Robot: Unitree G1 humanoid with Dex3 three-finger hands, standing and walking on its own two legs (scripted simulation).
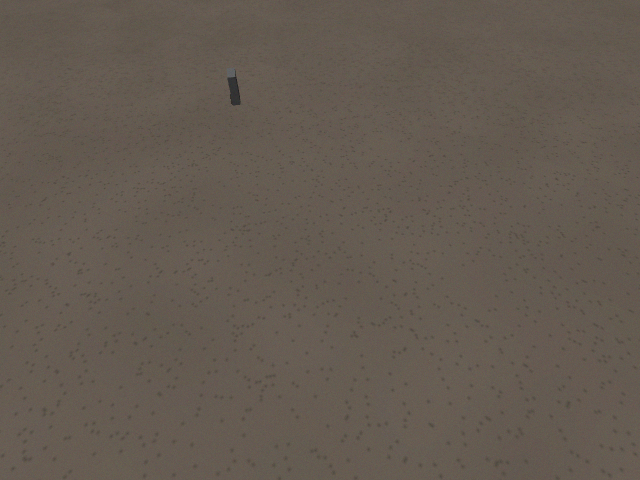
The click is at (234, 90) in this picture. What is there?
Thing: carton on end
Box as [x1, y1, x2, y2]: [227, 68, 240, 104]
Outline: 227,68 227,78 233,104 240,104 234,68
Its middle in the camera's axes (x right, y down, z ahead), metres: -0.51 -0.92 +2.28
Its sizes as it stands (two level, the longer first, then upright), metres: 0.112 0.046 0.172
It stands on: the floor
